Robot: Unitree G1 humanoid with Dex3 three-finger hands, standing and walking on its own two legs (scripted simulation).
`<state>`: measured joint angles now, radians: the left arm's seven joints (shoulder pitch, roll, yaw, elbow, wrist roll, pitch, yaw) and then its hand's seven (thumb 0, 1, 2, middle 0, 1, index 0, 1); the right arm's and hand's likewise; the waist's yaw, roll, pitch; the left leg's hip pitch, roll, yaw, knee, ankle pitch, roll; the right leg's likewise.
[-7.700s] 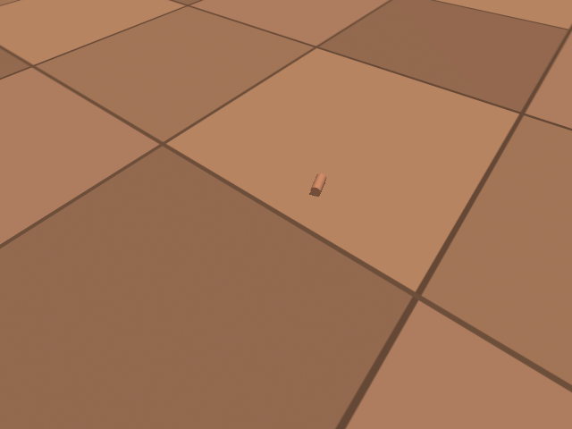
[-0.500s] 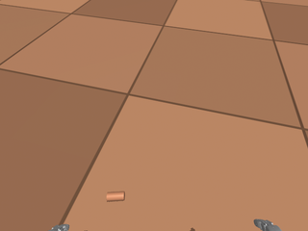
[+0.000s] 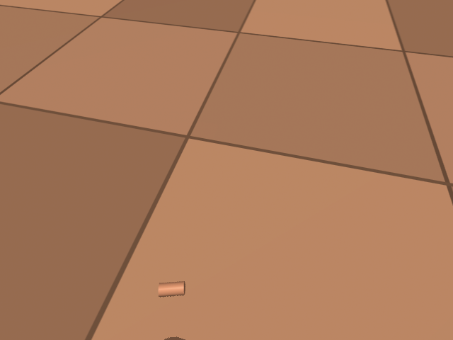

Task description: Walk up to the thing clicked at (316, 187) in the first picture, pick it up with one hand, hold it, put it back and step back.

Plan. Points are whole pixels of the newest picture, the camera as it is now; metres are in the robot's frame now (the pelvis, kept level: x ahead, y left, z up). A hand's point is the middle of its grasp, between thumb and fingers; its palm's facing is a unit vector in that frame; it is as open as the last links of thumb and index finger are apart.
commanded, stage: stand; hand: left
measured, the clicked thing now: (172, 288) +0.41 +0.25 -0.76
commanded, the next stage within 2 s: none
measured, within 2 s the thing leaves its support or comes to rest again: neither
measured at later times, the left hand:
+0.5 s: hand out of the picture +0.10 +0.25 -0.16, palm faces +0.00 -0.95 -0.32, open 7.4 cm
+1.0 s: hand out of the picture +0.10 +0.25 -0.16, palm faces +0.00 -0.94 -0.33, open 7.4 cm
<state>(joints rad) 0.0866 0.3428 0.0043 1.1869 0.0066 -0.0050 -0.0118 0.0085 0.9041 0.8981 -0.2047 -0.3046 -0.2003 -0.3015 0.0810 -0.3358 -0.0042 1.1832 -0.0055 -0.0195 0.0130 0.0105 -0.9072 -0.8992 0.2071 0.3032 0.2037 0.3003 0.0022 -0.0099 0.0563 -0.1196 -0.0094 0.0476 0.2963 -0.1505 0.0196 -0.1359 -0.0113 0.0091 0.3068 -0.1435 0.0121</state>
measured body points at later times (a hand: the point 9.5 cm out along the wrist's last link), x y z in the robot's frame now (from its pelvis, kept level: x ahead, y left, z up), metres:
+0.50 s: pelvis +0.02 +0.00 +0.00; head +0.03 +0.01 +0.45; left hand +0.10 +0.30 -0.14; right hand +0.11 -0.30 -0.13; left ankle +0.01 +0.10 -0.75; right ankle +0.02 -0.13 -0.75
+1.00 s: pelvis +0.03 +0.00 +0.00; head +0.04 +0.01 +0.45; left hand +0.10 +0.30 -0.14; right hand +0.11 -0.30 -0.13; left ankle +0.01 +0.10 -0.75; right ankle +0.02 -0.13 -0.75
